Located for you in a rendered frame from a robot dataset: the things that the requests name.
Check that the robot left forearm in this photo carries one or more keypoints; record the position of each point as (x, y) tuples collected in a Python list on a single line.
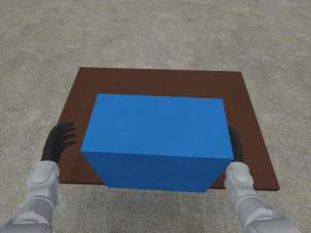
[(40, 201)]

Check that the table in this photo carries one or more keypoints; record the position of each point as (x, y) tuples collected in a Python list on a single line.
[(226, 85)]

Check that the robot right upper arm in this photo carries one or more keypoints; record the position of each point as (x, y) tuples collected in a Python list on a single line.
[(273, 225)]

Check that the right robot hand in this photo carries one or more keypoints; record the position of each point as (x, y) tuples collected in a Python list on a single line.
[(235, 145)]

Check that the left robot hand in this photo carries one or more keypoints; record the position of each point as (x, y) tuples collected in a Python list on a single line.
[(55, 145)]

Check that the robot left upper arm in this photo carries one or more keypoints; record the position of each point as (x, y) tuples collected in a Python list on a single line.
[(27, 228)]

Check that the carton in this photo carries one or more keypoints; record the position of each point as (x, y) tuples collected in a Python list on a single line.
[(162, 143)]

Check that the robot right forearm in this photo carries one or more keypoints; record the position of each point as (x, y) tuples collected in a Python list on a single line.
[(242, 197)]

